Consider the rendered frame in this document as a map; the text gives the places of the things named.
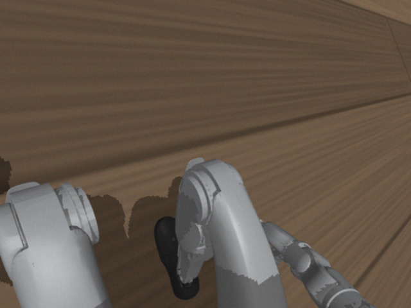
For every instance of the right robot arm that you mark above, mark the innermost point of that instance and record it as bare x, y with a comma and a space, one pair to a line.
326, 286

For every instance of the right robot foot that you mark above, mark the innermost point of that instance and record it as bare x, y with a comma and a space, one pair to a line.
167, 246

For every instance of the right robot hand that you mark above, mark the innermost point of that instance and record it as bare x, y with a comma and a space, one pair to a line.
278, 238

